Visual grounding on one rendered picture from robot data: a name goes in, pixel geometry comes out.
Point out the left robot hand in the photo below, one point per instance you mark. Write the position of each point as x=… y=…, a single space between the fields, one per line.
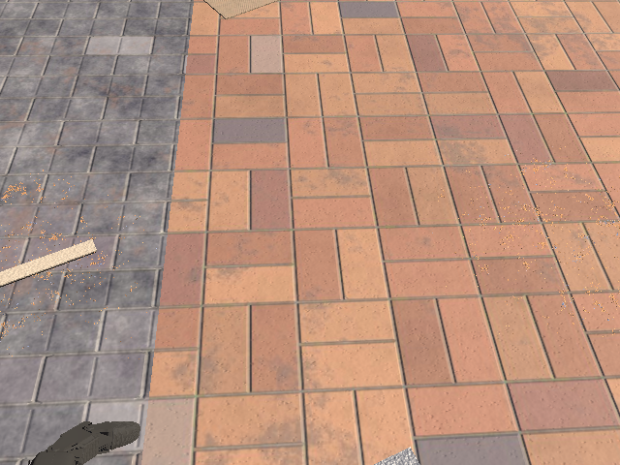
x=84 y=441

